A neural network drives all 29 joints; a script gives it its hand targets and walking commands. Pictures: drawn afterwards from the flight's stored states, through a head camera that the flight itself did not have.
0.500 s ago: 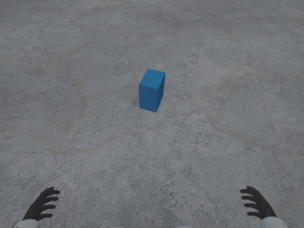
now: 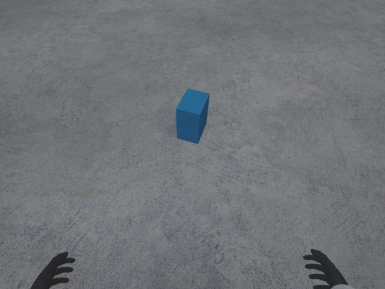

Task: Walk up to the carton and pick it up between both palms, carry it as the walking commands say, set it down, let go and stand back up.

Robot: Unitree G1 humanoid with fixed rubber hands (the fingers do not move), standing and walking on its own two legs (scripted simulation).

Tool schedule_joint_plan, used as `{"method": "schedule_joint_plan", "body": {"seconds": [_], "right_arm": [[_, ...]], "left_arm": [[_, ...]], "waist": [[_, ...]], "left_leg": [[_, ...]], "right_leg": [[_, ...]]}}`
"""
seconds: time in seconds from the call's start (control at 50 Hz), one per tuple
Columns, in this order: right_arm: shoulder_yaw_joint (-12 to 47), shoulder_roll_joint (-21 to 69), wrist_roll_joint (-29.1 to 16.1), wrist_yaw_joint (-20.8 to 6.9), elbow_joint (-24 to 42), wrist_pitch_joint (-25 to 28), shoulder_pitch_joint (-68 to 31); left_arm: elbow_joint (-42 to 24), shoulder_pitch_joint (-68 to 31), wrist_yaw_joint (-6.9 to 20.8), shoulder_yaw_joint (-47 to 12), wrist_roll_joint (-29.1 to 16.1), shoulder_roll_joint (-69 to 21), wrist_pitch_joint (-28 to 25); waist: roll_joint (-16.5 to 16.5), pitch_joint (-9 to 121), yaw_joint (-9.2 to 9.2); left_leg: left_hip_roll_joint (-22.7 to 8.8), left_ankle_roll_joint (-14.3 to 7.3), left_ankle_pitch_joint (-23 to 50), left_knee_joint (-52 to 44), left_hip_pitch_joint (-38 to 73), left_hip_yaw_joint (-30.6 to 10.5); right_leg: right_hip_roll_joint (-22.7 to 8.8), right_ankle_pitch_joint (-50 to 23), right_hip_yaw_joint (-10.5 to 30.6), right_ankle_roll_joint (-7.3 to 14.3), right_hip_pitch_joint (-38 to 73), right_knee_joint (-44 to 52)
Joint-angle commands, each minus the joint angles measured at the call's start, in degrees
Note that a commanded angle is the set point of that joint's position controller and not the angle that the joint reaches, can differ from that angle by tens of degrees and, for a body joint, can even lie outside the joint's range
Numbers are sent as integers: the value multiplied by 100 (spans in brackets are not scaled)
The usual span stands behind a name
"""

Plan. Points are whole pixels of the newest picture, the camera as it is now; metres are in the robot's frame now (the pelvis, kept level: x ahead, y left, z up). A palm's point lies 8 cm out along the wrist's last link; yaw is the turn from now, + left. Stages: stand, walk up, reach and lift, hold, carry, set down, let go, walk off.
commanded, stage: stand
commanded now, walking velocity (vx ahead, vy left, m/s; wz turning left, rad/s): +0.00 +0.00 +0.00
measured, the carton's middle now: (192, 116) +1.20 -0.03 -0.63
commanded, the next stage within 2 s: walk up in 1.46 s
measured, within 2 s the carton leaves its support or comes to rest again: neither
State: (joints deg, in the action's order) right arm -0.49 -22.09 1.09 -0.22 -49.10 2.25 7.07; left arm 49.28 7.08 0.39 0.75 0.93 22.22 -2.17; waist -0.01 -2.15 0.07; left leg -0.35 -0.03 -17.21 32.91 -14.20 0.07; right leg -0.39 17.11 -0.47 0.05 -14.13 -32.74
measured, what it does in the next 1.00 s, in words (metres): stands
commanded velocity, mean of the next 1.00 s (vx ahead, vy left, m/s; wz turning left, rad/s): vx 0.00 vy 0.00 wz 0.00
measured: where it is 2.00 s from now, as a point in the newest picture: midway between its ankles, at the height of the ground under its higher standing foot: outside the picture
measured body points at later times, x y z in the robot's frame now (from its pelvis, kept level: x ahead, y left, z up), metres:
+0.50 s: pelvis +0.00 +0.00 +0.01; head +0.00 +0.00 +0.46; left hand +0.12 +0.31 -0.10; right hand +0.12 -0.31 -0.10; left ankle +0.01 +0.12 -0.73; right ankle +0.01 -0.12 -0.73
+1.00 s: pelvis +0.00 +0.00 +0.02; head +0.01 +0.00 +0.47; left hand +0.11 +0.31 -0.10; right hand +0.11 -0.32 -0.10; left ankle +0.01 +0.12 -0.73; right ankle +0.01 -0.12 -0.73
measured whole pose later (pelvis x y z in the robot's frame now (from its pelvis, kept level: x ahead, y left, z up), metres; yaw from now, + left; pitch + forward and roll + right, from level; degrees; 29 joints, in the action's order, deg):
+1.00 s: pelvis +0.00 +0.00 +0.02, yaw +0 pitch -2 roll +0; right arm -0.3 -22.5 0.8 -0.1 -60.8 1.2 4.8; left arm 60.3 4.8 0.0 0.0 0.6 22.7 -1.3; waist 0.0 -2.3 0.0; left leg -0.5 0.3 -10.5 19.8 -7.2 0.1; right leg -0.2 10.5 -0.5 0.0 -7.2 -19.9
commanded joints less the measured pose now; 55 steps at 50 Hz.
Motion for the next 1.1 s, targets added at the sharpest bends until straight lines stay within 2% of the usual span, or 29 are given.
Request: {"method": "schedule_joint_plan", "body": {"seconds": [0.0, 0.46, 1.08], "right_arm": [[-200, -945, -12, 18, 196, 61, -283], [-152, -995, -36, 25, -709, -5, -477], [-159, -1034, -36, 44, -938, -55, -450]], "left_arm": [[-195, -288, -19, 194, -13, 946, -64], [662, -472, -39, 108, -27, 1007, -7], [868, -447, -67, 106, -33, 1043, 39]], "waist": [[-18, 397, -2], [-5, 306, -6], [-3, 310, -7]], "left_leg": [[-520, -297, 923, -743, 171, -552], [-635, -180, 1043, -1481, 598, -556], [-686, -160, 1271, -1637, 751, -534]], "right_leg": [[-519, -916, 550, 302, 178, 727], [-633, -1026, 575, 188, 576, 1475], [-684, -1248, 559, 162, 727, 1638]]}}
